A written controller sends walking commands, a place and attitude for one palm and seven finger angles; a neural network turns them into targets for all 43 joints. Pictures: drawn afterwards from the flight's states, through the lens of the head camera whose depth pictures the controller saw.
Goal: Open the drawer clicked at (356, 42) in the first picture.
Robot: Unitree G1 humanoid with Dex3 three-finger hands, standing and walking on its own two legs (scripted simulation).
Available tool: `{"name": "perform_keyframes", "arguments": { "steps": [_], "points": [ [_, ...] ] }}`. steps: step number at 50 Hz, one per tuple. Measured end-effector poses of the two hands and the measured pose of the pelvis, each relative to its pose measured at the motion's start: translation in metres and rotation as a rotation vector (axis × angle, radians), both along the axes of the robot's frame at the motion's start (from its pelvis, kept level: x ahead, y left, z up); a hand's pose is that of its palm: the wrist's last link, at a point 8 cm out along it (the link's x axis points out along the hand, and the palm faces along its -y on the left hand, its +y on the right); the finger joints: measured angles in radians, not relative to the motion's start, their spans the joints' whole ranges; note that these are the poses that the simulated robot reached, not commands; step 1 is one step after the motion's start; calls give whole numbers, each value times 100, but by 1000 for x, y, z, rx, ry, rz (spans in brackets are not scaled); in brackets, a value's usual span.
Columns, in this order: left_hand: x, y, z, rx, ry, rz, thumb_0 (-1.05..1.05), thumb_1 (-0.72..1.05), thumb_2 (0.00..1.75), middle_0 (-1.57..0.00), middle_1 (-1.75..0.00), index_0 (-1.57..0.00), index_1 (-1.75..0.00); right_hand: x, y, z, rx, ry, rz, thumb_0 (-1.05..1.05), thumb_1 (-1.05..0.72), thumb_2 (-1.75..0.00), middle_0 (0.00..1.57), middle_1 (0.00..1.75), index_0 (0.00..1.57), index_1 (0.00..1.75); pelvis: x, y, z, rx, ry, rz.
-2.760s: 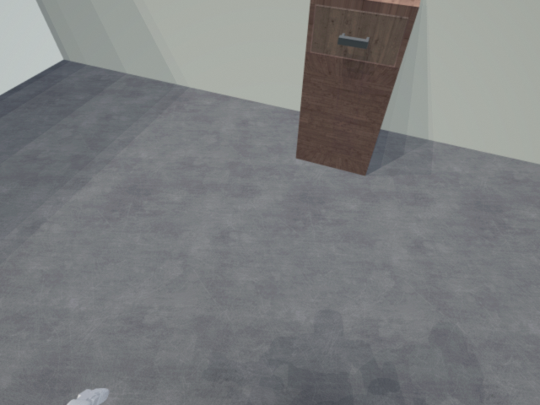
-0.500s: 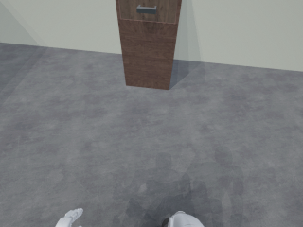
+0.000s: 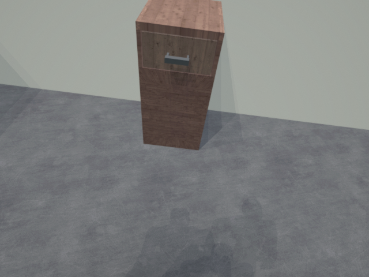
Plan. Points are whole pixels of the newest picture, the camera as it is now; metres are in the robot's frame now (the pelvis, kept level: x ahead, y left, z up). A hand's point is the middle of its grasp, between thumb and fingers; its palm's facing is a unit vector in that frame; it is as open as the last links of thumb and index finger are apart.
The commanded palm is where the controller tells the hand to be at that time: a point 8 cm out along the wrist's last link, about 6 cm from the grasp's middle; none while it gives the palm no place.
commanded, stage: walk to a spot facing it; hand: left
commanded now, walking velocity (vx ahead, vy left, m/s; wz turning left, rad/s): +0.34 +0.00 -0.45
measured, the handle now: (177, 58) +1.05 +0.10 -0.06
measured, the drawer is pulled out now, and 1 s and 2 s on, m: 0.00 0.00 0.00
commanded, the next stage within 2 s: turn to face it in 0.24 s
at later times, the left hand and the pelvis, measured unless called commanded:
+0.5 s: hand (159, 204) +0.35 +0.09 -0.17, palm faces -0.20 -0.96 -0.22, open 7.4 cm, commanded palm none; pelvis +0.20 -0.07 -0.02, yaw -11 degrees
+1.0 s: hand (142, 228) +0.28 +0.13 -0.18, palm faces -0.04 -0.98 -0.19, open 7.3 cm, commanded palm none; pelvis +0.28 -0.06 +0.00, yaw -6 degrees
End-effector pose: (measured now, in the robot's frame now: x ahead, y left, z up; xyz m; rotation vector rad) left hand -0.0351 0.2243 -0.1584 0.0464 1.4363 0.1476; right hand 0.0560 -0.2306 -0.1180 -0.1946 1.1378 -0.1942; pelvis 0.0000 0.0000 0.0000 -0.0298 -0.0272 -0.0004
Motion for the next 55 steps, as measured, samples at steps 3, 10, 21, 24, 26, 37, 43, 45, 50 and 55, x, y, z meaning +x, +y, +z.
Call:
{"name": "perform_keyframes", "arguments": {
  "steps": [3,10,21,24,26,37,43,45,50,55],
  "points": [
    [41,8,9,10,-23,-27,1,91,90,-20,-29,-19,-30,-14,2,2,-3,88,-49,-1,-95,-90,20,30,20,30,23,5,7,5,7,-25],
    [152,4,16,22,-86,-119,0,91,90,-20,-29,-19,-30,-53,19,-4,62,306,-182,0,-93,-90,20,29,20,30,79,-1,9,17,10,-91],
    [365,-69,8,62,-320,-334,0,91,90,-20,-29,-19,-30,-39,11,-40,202,503,-370,1,-90,-90,20,30,20,30,176,-55,-26,49,1,-184],
    [387,-83,14,72,-353,-333,0,91,90,-20,-29,-20,-30,5,-13,-48,181,438,-357,1,-90,-90,20,30,20,30,191,-64,-23,34,-17,-187],
    [392,-90,20,75,-347,-335,0,91,90,-20,-29,-20,-30,44,-30,-48,158,354,-334,1,-91,-90,20,29,20,30,199,-67,-17,31,-19,-192],
    [399,-89,26,51,-333,-225,-1,93,90,-21,-30,-20,-30,180,-69,-27,68,125,-184,1,-94,-90,20,29,20,30,242,-69,-3,0,-15,-135],
    [370,-64,9,55,-222,-122,-1,94,90,-21,-30,-20,-30,203,-61,-20,36,160,-120,1,-94,-90,20,29,20,30,261,-62,-4,1,-22,-103],
    [355,-57,9,62,-164,-114,-1,93,90,-20,-30,-20,-30,208,-59,-18,37,173,-108,1,-94,-90,20,29,20,30,267,-60,-1,11,-15,-104],
    [313,-49,14,74,-12,-112,0,92,90,-20,-29,-20,-30,220,-55,-20,65,186,-105,1,-93,-90,20,29,20,30,283,-58,2,30,2,-105],
    [283,-50,18,79,86,-53,0,91,90,-20,-29,-20,-30,234,-53,-25,82,239,-79,1,-93,-90,20,29,20,30,304,-59,0,17,15,-80]
  ]
}}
